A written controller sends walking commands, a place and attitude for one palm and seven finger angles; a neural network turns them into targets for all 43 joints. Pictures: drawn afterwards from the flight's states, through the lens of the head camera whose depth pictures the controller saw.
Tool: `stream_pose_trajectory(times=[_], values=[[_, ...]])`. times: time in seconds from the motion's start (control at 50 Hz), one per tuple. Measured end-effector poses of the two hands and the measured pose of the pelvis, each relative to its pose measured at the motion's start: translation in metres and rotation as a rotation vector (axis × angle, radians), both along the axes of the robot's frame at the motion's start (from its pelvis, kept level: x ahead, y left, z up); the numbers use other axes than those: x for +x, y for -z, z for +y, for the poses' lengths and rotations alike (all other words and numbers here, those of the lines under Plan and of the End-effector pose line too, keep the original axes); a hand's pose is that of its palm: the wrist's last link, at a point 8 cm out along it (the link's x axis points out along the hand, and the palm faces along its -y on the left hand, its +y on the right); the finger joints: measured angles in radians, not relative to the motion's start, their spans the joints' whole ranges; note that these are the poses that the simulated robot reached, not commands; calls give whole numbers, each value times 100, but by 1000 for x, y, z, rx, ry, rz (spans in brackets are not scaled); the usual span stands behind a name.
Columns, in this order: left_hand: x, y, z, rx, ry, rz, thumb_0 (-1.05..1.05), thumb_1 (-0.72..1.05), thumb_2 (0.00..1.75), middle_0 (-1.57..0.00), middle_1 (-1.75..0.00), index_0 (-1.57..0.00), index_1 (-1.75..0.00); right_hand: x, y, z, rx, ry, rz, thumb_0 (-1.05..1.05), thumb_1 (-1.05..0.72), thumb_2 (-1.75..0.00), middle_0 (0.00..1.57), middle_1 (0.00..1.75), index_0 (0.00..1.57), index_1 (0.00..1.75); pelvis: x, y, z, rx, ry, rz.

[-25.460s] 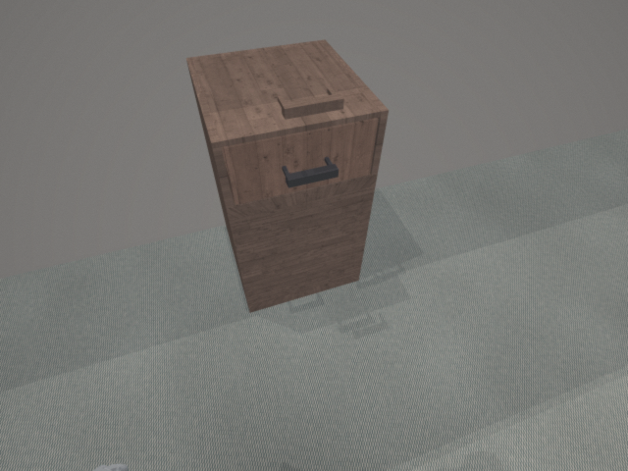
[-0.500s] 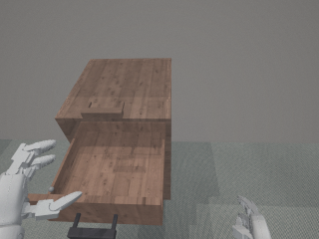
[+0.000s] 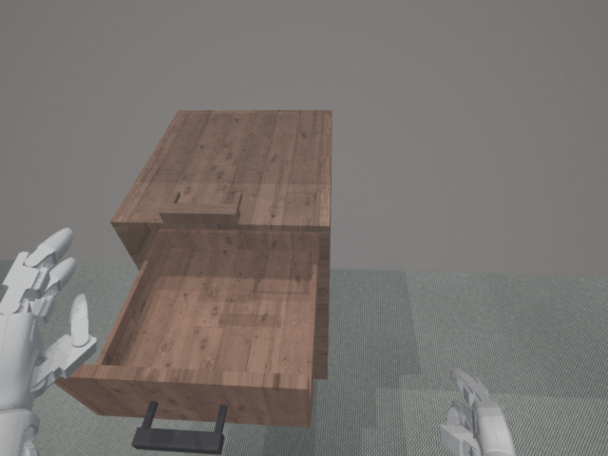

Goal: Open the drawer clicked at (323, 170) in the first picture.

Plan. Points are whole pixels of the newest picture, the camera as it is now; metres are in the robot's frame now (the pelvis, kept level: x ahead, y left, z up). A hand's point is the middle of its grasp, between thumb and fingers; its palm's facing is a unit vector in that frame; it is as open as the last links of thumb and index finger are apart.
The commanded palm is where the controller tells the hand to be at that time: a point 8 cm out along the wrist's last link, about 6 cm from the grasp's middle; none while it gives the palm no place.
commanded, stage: draw the hand back to the body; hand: left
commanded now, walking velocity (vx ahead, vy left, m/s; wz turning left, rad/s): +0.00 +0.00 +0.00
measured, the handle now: (183, 425) +0.19 +0.22 -0.14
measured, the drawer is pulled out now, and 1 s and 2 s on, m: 0.30 0.30 0.30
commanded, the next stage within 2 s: step back with the hand held close in 0.04 s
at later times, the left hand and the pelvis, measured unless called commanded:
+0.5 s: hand (87, 347) +0.18 +0.24 +0.14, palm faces +0.20 -0.82 -0.53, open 7.4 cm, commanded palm +0.11 +0.29 +0.18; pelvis -0.02 +0.01 +0.00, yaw -1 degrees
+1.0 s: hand (14, 406) +0.12 +0.27 +0.16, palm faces +0.32 -0.82 -0.47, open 7.5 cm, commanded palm +0.05 +0.31 +0.18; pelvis -0.08 +0.03 -0.02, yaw +1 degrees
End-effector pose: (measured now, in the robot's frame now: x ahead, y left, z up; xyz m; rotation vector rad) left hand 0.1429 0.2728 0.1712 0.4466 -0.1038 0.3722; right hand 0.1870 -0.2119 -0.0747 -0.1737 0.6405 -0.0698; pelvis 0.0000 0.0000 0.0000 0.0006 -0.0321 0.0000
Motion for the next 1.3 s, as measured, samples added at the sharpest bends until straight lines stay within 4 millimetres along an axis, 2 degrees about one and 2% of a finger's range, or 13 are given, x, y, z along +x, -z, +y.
stream_pose_trajectory(times=[0.16, 0.28, 0.5, 0.68, 0.88, 1.04, 1.1, 1.18, 1.24, 1.3], values=[[-2, -2, 0, 11, -6, 3, 2, 87, 90, -21, -31, -21, -31, -6, 3, -6, -5, 12, 16, 1, -90, -90, 20, 30, 20, 30, -2, -1, -2, -1, 0, -2], [4, -13, 4, 98, 32, -29, 2, 89, 90, -21, -31, -21, -30, -12, 5, -11, -30, 16, 69, 1, -90, -90, 20, 30, 20, 30, -8, 0, -1, -18, -8, 36], [5, 4, 7, 123, 154, 89, 2, 89, 90, -22, -30, -21, -30, -35, 4, -17, -70, 106, 148, 1, -90, -90, 20, 30, 20, 30, -24, 3, 12, -18, 16, 82], [-19, -6, 17, 154, 163, 10, 2, 89, 90, -22, -30, -21, -30, -53, 3, 0, -70, 86, 121, 1, -90, -90, 20, 30, 20, 30, -47, 8, 19, -28, 5, 85], [-56, -1, 24, 107, 116, -50, 2, 89, 90, -22, -30, -21, -30, -79, 9, 12, -69, 59, 101, 1, -90, -90, 20, 30, 20, 30, -71, 14, 24, -59, -10, 74], [-64, -7, 33, 145, 114, -101, 2, 89, 90, -22, -30, -21, -30, -102, 10, 17, -84, 60, 104, 1, -90, -90, 20, 30, 20, 30, -85, 15, 28, -52, -7, 80], [-67, -9, 27, 165, 132, -108, 2, 89, 90, -21, -30, -21, -30, -108, 13, 18, -63, 42, 88, 1, -90, -90, 20, 30, 20, 30, -94, 17, 23, -38, 12, 94], [-75, -11, 7, 161, 189, -96, 2, 89, 90, -21, -30, -21, -30, -118, 19, 13, -38, 24, 85, 1, -90, -90, 20, 30, 20, 30, -111, 17, 16, -60, 24, 83], [-85, -12, -6, 158, 233, -88, 2, 89, 90, -21, -30, -21, -30, -130, 20, 4, -21, 50, 94, 1, -90, -90, 20, 30, 20, 30, -120, 17, 11, -63, 17, 71], [-94, -13, -7, 148, 226, -88, 2, 89, 90, -22, -30, -21, -30, -144, 17, -8, -38, 104, 130, 1, -90, -90, 21, 30, 20, 30, -121, 13, 10, -28, 26, 73]])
